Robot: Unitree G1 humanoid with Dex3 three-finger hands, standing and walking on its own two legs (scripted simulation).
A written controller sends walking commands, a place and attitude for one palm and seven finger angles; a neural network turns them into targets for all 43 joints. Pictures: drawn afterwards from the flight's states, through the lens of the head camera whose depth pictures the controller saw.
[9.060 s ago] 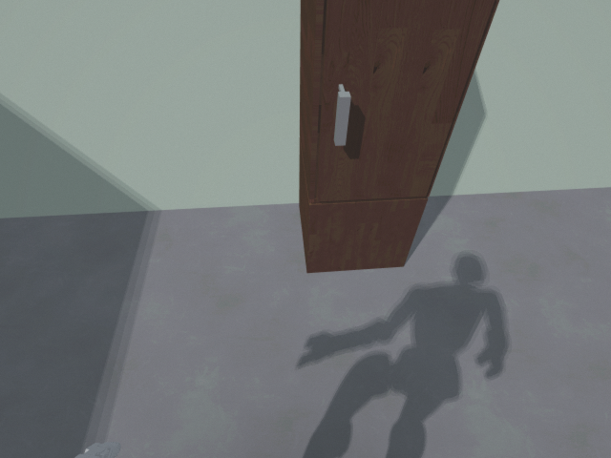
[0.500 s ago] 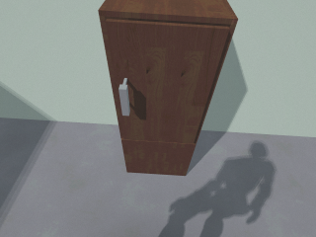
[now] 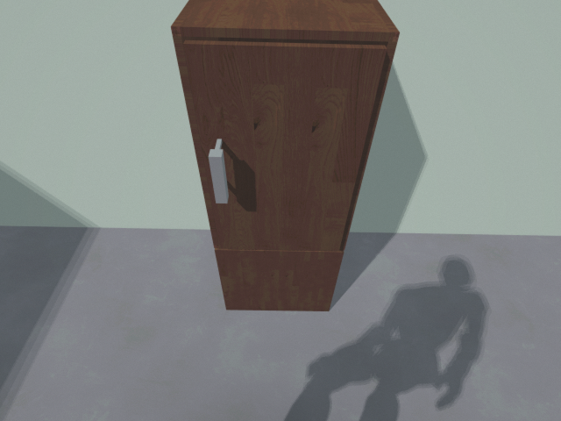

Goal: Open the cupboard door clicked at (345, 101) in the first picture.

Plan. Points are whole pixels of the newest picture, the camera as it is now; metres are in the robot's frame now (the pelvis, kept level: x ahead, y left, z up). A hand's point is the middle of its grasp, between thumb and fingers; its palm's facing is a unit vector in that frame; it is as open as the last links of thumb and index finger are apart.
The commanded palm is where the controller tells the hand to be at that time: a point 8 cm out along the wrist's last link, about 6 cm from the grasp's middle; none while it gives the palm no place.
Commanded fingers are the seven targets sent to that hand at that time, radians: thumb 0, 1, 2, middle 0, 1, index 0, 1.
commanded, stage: look again from close up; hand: left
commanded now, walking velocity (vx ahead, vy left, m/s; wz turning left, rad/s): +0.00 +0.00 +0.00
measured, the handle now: (220, 171) +0.63 +0.17 -0.02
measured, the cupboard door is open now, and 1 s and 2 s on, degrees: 0 0 0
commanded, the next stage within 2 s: shuffle to correct the standing spot in 0.18 s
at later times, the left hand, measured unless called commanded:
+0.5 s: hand out of the picture -0.02 +0.16 -0.18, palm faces +0.02 -0.99 -0.15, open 7.4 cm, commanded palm none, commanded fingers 0.00 0.90 0.90 -0.20 -0.30 -0.20 -0.30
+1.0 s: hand out of the picture +0.14 +0.14 -0.18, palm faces +0.04 -0.97 -0.23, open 7.3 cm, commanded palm none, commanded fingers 0.00 0.90 0.90 -0.20 -0.30 -0.20 -0.30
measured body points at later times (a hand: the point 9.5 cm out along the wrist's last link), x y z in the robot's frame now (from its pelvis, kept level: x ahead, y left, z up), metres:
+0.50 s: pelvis +0.01 -0.01 +0.00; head +0.01 +0.00 +0.45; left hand -0.02 +0.21 -0.16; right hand +0.00 -0.23 -0.16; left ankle +0.01 +0.11 -0.74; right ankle +0.03 -0.13 -0.73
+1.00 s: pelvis +0.10 -0.05 -0.01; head +0.13 -0.06 +0.44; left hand +0.14 +0.19 -0.16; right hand +0.06 -0.26 -0.18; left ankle +0.02 +0.09 -0.71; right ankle +0.12 -0.13 -0.74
